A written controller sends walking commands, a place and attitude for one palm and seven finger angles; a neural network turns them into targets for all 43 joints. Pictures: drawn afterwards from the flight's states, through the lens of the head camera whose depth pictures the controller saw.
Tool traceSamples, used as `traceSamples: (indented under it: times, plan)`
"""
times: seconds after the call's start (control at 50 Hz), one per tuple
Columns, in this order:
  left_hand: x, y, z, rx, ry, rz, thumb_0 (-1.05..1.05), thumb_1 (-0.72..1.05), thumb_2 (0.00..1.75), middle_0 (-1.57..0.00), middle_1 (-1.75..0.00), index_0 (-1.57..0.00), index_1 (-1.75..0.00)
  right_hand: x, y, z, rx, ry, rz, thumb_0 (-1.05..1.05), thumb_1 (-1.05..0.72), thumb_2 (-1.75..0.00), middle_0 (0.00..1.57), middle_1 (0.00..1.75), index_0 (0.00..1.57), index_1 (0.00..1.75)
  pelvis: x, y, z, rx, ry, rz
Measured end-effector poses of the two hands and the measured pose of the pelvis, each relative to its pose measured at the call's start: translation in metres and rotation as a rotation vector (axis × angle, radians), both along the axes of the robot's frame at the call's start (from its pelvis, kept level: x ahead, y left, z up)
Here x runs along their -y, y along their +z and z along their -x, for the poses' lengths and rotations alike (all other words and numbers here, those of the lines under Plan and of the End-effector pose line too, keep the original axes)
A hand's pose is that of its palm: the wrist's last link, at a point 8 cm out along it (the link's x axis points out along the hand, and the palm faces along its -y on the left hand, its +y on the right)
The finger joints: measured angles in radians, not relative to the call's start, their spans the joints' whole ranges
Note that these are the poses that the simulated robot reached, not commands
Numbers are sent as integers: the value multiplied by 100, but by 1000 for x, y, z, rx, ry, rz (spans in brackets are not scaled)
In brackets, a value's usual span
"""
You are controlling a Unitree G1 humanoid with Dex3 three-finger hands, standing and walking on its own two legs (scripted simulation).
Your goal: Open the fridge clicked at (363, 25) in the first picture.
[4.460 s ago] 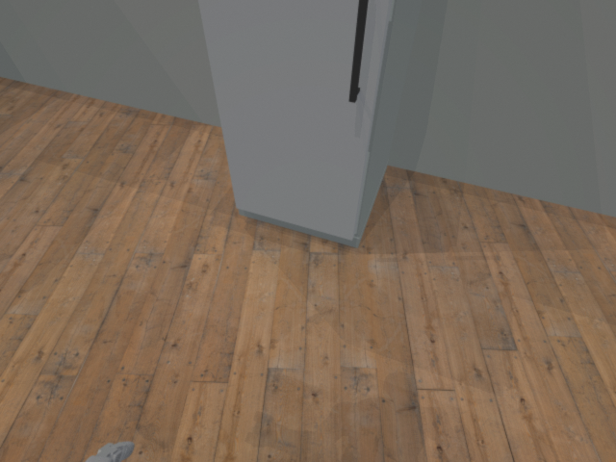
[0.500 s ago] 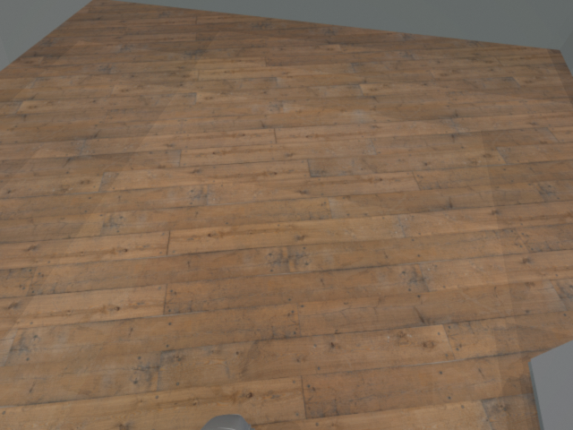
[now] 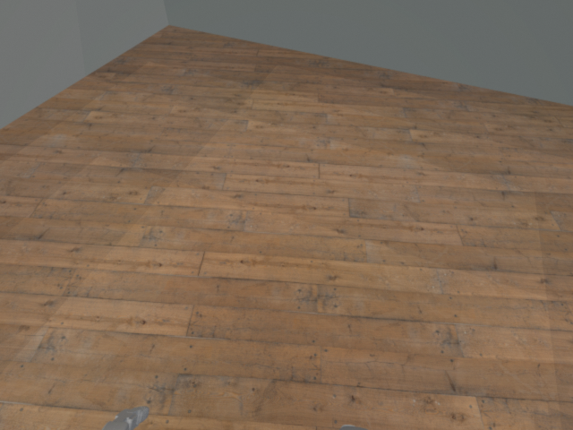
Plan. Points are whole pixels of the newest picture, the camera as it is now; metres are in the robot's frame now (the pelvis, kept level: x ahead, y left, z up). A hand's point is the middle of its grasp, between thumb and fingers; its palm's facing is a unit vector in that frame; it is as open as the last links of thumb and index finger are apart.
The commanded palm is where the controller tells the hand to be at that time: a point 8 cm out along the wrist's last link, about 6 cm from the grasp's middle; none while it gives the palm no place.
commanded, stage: walk to a spot facing it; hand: right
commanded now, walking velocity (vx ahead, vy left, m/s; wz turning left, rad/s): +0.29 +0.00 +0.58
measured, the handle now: out of the picture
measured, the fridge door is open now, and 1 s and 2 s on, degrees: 0 0 0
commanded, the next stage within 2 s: turn to face it in 0.58 s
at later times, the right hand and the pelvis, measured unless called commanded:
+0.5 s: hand (400, 351) +0.29 -0.21 -0.18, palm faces -0.28 +0.94 -0.18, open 7.4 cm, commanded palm none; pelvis +0.14 -0.05 +0.00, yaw +19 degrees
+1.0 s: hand (339, 295) +0.40 -0.11 -0.17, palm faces -0.36 +0.92 -0.15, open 7.4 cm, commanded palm none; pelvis +0.23 +0.00 -0.01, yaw +21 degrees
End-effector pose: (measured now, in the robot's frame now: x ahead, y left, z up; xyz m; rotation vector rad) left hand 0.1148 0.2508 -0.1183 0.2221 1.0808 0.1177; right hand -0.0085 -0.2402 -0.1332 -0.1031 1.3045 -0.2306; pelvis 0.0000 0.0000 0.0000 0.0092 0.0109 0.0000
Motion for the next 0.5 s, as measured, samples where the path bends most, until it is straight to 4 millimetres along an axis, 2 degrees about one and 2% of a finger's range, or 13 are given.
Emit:
traceSamples:
  times: [0.06,0.1,0.14,0.18,0.26,0.34,0.42,0.5]
  plan:
    - [16,8,-29,48,-3,-22,0,91,90,-20,-30,-20,-30,15,-12,4,-69,-6,-24,1,-91,-90,20,30,20,30,16,-4,-18,-1,31,-10]
    - [27,10,-44,89,5,-44,0,91,90,-20,-30,-20,-30,28,-24,0,-112,2,-41,1,-91,-90,20,30,20,30,28,-11,-31,1,57,-15]
    - [37,12,-50,112,25,-56,0,91,90,-20,-30,-20,-30,39,-30,-13,-149,27,-52,1,-91,-90,20,30,20,30,37,-13,-41,9,96,-10]
    - [44,16,-45,103,67,-56,0,91,90,-20,-30,-20,-30,49,-28,-36,-161,73,-59,1,-91,-90,20,30,20,30,45,-9,-53,13,132,-21]
    - [58,17,-17,14,171,-49,0,91,90,-20,-30,-21,-30,65,-20,-101,-110,157,-54,1,-91,-90,20,30,20,30,54,2,-78,12,179,-38]
    - [67,10,22,-116,293,-45,0,92,90,-20,-30,-21,-30,68,-14,-174,-32,233,-34,1,-91,-90,20,30,19,30,57,5,-101,10,226,-47]
    - [77,2,62,-251,398,-21,0,93,90,-20,-30,-21,-30,53,-13,-243,27,315,-26,1,-92,-90,19,30,19,30,55,3,-121,7,275,-41]
    - [89,-8,92,-360,497,24,0,92,90,-20,-30,-20,-30,21,-13,-306,71,417,-32,1,-92,-90,19,30,19,30,47,-3,-141,5,327,-24]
